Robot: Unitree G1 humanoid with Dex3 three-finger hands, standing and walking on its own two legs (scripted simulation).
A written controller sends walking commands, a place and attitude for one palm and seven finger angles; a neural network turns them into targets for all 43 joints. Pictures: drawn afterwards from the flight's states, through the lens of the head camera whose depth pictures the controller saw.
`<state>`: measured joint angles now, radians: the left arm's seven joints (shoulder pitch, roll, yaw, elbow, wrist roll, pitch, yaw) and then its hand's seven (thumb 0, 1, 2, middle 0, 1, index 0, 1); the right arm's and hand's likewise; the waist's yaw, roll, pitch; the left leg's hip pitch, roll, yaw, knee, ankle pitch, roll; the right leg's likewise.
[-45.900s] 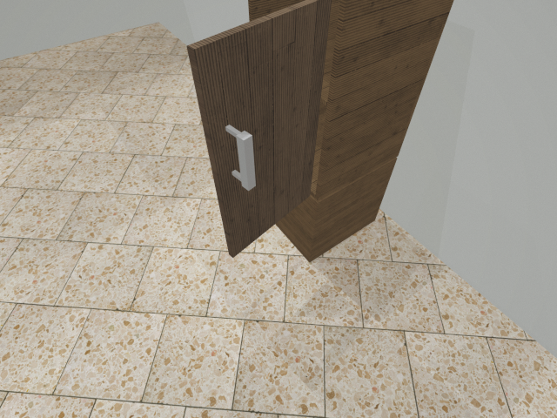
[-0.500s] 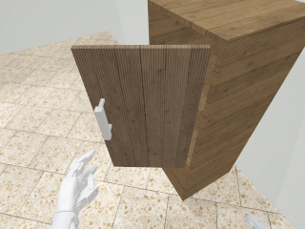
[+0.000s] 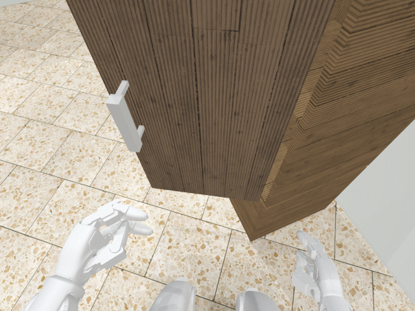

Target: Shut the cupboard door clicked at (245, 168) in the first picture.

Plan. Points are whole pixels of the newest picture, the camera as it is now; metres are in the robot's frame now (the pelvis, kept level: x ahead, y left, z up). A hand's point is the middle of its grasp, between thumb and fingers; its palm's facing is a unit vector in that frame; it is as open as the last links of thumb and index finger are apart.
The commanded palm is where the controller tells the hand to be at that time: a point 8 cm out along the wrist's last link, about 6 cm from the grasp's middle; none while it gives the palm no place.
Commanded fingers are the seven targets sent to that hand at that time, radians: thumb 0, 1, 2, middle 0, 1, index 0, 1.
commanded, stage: raise the hand and make a fist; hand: left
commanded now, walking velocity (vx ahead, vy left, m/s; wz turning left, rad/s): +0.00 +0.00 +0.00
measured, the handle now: (129, 118) +0.44 +0.19 +0.11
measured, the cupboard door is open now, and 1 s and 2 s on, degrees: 59 59 59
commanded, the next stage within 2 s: bring the fist close to the handle in 1.16 s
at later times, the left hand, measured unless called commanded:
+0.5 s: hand (67, 233) +0.22 +0.22 +0.11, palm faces +0.02 -1.00 -0.06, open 3.1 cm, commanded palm +0.19 +0.27 +0.10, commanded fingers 0.00 0.90 0.90 -1.30 -1.50 -1.30 -1.50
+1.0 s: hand (79, 222) +0.24 +0.22 +0.09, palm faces -0.07 -1.00 -0.03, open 3.1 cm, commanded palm +0.22 +0.28 +0.11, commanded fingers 0.00 0.90 0.90 -1.30 -1.50 -1.30 -1.50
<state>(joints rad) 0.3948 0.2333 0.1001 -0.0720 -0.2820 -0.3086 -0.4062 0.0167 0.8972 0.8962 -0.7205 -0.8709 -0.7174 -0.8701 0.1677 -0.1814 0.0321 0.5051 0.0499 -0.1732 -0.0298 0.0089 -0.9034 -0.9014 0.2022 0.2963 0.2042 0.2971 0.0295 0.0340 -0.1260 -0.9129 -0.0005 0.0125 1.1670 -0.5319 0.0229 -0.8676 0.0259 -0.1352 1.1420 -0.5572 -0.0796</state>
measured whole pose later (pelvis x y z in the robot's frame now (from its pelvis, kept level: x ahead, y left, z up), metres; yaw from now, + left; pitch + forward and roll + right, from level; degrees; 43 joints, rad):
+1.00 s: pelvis +0.01 +0.04 +0.04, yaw -1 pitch +11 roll -3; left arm 0.39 0.26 0.14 -0.05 -0.27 -0.23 -0.25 0.02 0.90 0.90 -1.30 -1.50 -1.29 -1.50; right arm 0.28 -0.26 0.03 0.52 0.05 -0.20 -0.04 0.01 -0.90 -0.90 0.20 0.30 0.20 0.30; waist -0.02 0.04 -0.12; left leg -0.67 -0.03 0.03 0.94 -0.46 0.08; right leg -0.62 0.02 -0.09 0.88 -0.45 -0.02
